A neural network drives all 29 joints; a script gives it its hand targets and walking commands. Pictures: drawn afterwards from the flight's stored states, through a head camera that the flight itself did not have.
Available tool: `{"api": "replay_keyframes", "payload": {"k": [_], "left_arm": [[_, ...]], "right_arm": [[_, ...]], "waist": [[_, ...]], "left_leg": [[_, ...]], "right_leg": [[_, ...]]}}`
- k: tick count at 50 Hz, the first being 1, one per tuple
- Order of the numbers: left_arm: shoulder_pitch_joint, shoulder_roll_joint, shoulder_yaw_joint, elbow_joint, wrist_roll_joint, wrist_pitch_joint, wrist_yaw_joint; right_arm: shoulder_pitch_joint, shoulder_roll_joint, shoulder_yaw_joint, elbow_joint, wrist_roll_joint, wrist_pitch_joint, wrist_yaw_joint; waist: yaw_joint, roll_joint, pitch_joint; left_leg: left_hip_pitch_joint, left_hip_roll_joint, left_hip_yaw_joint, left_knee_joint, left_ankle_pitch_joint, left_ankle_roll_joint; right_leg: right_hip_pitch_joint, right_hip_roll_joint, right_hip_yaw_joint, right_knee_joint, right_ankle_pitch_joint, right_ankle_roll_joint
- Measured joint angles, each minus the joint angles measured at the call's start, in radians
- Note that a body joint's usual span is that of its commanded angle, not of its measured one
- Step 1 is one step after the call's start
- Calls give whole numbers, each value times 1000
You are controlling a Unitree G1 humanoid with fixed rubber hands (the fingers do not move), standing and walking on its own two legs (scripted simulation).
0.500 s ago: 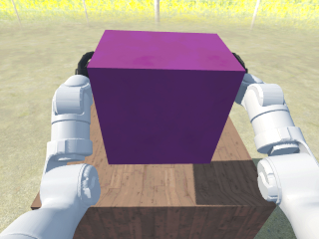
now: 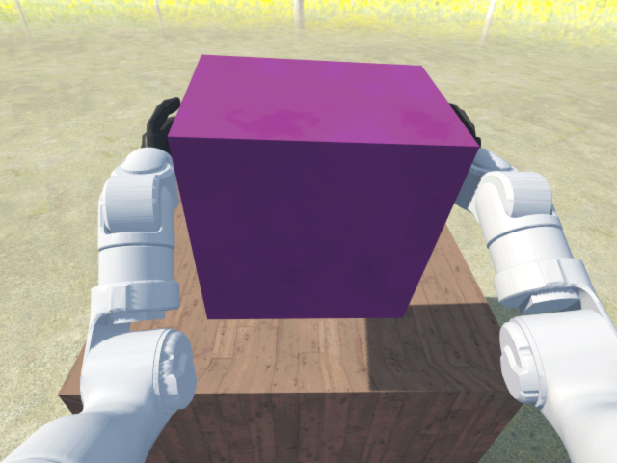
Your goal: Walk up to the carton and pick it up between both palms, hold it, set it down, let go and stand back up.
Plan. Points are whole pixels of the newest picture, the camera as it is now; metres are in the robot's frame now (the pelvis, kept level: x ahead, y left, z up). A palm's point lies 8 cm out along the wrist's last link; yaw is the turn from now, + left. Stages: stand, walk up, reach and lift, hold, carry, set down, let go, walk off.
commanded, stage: hold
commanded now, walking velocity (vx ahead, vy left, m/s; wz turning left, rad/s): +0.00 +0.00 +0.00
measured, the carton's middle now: (310, 197) +0.38 +0.01 +0.21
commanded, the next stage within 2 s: none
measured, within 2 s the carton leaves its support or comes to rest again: neither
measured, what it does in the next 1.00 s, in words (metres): stands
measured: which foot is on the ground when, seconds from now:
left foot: down 0.00-1.00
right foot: down 0.00-1.00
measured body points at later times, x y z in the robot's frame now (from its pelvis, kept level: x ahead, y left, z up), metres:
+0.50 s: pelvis +0.01 +0.00 +0.00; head -0.07 +0.01 +0.44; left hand +0.39 +0.19 +0.28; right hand +0.40 -0.18 +0.28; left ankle +0.02 +0.14 -0.75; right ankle +0.01 -0.15 -0.75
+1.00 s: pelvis +0.00 -0.01 +0.00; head -0.07 +0.01 +0.44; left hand +0.39 +0.19 +0.27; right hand +0.39 -0.18 +0.27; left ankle +0.02 +0.14 -0.75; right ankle +0.01 -0.15 -0.75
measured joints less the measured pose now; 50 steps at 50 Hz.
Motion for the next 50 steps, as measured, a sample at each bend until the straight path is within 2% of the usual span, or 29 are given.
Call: {"api": "replay_keyframes", "payload": {"k": [6, 9, 14, 27, 32, 36, 39, 45, 50], "left_arm": [[-8, 0, -7, 22, -13, -17, 12], [-44, 1, 11, 75, -3, -22, 10], [-61, 15, 3, 110, -10, -27, 7], [-17, 18, 9, 56, -1, -7, -20], [16, 14, -5, 10, -2, -4, -18], [11, 2, 3, 15, 7, -4, -15], [23, 1, -12, -20, -7, -2, 1], [-15, -6, 10, 21, -7, -10, 8], [-13, 7, 5, 23, -11, -8, 3]], "right_arm": [[-3, 2, -21, 1, -17, 2, 5], [-41, 8, -39, 61, -33, -1, 14], [-61, -4, -9, 84, -34, 1, 16], [-33, -1, 26, 39, -8, 19, -6], [-7, 0, 22, 4, 4, 17, -11], [-5, 6, -1, 9, -8, 19, -5], [14, -1, 5, -22, 0, 8, -4], [4, 0, -7, -8, -10, 5, 0], [-12, 5, -4, 12, -12, 3, 0]], "waist": [[7, 5, -26], [10, 6, -18], [15, 10, -31], [-2, 9, -20], [-8, 9, -10], [-7, 9, 0], [-7, 12, -5], [7, 10, -10], [3, 8, -10]], "left_leg": [[-16, 4, 0, -5, 6, -2], [-5, 4, 1, -8, 6, -2], [-9, 6, 2, -13, 6, -3], [33, 4, -5, -9, -14, -3], [26, 2, -5, 0, -15, -3], [16, -2, -3, -4, -9, 0], [-1, -2, -4, -1, -4, -1], [-5, 2, 0, -7, 2, -1], [2, 5, -4, -13, 7, -5]], "right_leg": [[-19, 4, 0, 1, 3, -3], [-16, 4, 2, 13, -3, -5], [-23, 6, 3, 15, -8, -6], [35, 4, -5, -9, -16, -3], [32, 2, -4, -9, -12, 0], [18, -1, -2, -4, -9, 0], [1, -1, -2, -3, -4, 1], [-11, 3, 3, 4, -3, -2], [-6, 6, -1, 5, -4, -5]]}}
